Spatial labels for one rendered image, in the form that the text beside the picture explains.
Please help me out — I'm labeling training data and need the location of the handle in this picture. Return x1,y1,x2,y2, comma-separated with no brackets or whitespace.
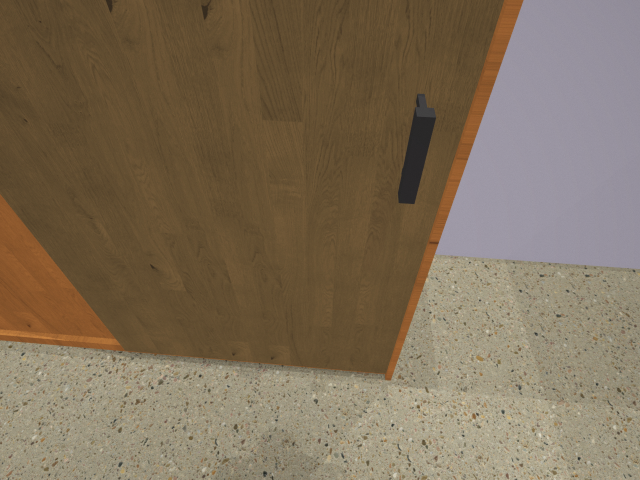
398,94,436,204

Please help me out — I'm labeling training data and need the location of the wardrobe door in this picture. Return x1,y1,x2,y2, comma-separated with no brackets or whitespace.
0,194,115,339
0,0,504,374

